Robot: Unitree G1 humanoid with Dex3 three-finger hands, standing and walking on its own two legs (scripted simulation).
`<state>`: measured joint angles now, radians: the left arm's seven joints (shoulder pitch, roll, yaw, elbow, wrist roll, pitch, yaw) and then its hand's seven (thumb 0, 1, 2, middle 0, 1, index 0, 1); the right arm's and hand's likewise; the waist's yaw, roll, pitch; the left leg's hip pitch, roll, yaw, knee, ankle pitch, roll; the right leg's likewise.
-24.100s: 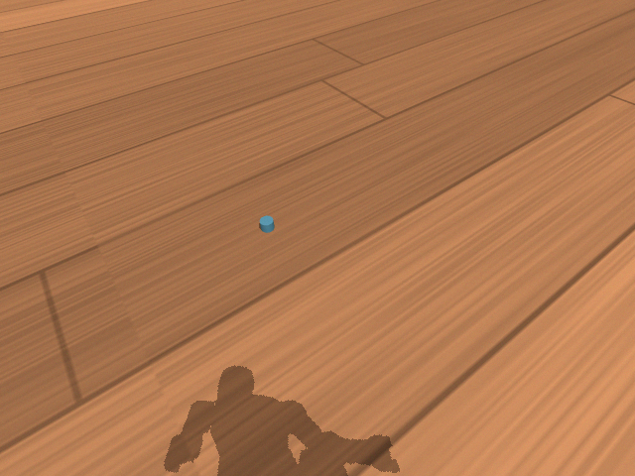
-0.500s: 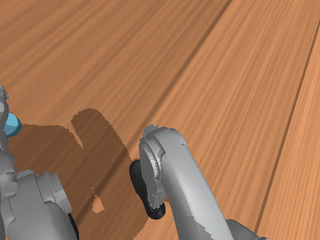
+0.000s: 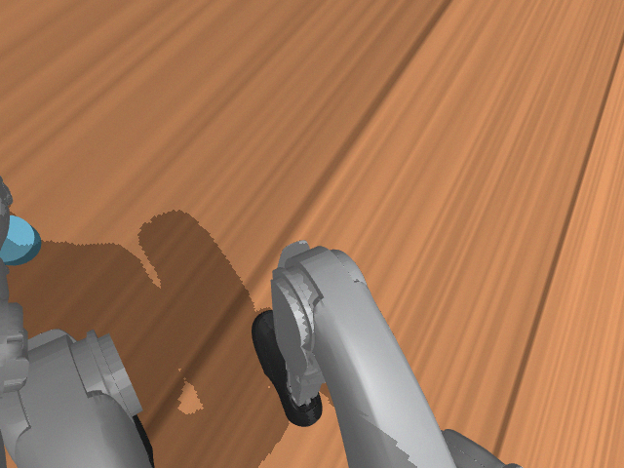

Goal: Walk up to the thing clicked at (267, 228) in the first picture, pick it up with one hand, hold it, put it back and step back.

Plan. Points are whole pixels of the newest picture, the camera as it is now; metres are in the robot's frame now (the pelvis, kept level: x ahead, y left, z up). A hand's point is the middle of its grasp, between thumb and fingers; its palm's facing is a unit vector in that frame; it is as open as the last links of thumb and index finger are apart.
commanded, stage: close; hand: left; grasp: from above
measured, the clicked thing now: (10, 241) +0.44 +0.23 -0.29
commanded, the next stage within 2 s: settle in 0.28 s
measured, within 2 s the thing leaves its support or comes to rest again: neither
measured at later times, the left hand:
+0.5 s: hand out of the picture +0.43 +0.26 -0.26, palm faces -0.45 -0.09 -0.89, open 8.6 cm
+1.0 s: hand out of the picture +0.44 +0.26 -0.20, palm faces -0.38 -0.10 -0.92, open 7.2 cm
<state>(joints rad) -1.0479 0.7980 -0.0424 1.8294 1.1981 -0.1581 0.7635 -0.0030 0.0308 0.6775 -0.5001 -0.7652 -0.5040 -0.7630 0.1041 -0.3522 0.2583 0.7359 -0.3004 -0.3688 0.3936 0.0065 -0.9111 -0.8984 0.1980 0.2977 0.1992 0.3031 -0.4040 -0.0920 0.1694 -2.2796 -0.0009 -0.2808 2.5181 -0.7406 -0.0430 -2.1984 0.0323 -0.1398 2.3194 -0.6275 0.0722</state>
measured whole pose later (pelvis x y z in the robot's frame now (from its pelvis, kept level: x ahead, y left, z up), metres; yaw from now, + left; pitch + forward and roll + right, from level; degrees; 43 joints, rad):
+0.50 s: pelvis +0.00 +0.00 +0.00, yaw +0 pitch +28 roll -14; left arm -1.04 0.81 -0.04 1.82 1.20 -0.15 0.76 0.00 0.21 0.56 -0.68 -0.68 -0.67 -0.66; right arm 0.10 -0.36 0.26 0.73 -0.30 -0.37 0.39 0.01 -0.92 -0.90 0.20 0.30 0.20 0.30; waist -0.40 -0.10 0.17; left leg -2.28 -0.01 -0.28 2.52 -0.74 -0.04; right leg -2.20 0.03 -0.14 2.32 -0.63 0.07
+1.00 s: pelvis +0.00 +0.00 +0.01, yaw +2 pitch +31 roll -11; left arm -0.95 0.63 0.02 1.59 1.17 -0.06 0.66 0.00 0.37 0.48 -0.68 -0.83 -0.75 -0.72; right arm 0.16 -0.33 0.12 0.78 -0.21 -0.28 0.39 0.01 -0.92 -0.90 0.20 0.30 0.20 0.30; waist -0.33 0.00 0.03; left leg -2.30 0.00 -0.21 2.46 -0.72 -0.03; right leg -2.24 0.02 -0.09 2.31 -0.63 0.06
